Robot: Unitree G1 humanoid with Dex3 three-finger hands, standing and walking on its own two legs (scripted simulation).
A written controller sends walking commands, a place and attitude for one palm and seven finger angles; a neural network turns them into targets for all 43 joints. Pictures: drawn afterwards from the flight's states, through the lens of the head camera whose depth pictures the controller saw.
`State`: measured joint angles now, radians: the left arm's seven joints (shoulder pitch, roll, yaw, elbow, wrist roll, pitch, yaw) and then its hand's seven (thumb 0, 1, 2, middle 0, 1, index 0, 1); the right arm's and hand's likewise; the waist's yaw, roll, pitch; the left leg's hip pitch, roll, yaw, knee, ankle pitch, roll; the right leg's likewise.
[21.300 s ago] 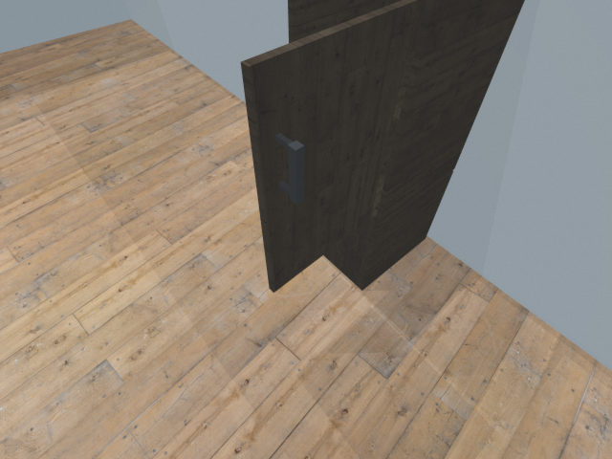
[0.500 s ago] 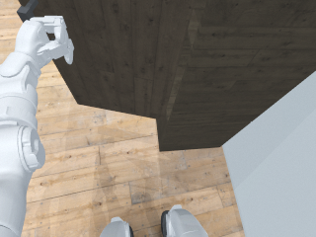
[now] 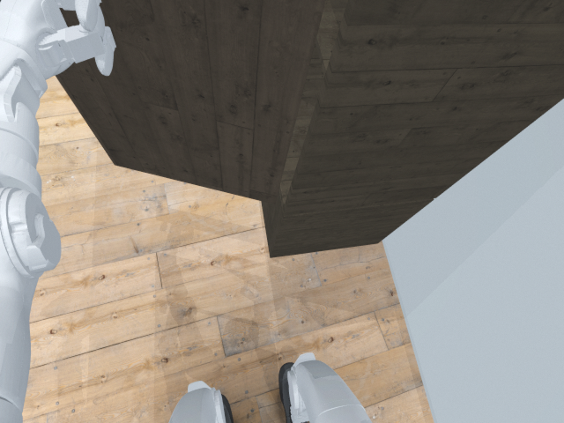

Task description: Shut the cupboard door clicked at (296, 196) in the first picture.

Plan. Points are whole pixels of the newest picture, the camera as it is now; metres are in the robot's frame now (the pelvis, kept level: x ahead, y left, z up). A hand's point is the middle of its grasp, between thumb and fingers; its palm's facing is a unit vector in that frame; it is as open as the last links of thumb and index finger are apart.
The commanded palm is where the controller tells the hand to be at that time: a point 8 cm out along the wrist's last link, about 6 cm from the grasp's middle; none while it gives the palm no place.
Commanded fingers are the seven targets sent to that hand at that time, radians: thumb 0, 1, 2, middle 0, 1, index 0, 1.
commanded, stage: push the door shut along its arc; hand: left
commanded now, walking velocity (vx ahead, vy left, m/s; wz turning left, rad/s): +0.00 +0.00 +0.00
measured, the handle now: (22, 14) +0.62 +0.21 +0.12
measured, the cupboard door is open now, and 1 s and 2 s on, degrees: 68 58 58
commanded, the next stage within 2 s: pull the fist back off the door in 0.24 s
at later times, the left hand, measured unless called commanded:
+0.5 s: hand (124, 10) +0.62 +0.10 +0.12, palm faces +0.02 -0.99 +0.12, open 3.1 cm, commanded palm +0.59 +0.13 +0.12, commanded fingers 0.00 0.90 0.90 -1.30 -1.50 -1.30 -1.50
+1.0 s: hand (136, 60) +0.55 +0.09 +0.12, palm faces +0.02 -1.00 -0.03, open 3.1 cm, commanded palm +0.51 +0.14 +0.12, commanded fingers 0.00 0.90 0.90 -1.30 -1.50 -1.30 -1.50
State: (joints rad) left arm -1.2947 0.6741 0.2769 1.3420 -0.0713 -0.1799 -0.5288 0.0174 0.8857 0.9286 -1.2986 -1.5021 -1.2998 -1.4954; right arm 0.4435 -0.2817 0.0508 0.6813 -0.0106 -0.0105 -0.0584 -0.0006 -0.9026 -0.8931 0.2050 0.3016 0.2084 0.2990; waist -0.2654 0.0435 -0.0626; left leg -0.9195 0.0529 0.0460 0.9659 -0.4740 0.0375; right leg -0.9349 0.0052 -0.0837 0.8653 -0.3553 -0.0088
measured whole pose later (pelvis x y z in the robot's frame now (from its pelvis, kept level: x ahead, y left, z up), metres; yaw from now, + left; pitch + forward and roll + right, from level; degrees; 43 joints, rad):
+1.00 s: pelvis +0.01 -0.01 +0.02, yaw +0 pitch +20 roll -2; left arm -1.05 0.38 0.32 1.26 -0.02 -0.31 -0.01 0.01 0.90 0.90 -1.30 -1.50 -1.30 -1.50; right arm 0.52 -0.28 0.00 0.65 -0.04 0.02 0.06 0.00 -0.91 -0.89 0.20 0.30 0.20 0.30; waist -0.21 0.06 -0.10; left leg -0.75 0.05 0.06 0.83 -0.43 0.02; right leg -0.78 0.01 -0.06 0.76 -0.33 -0.02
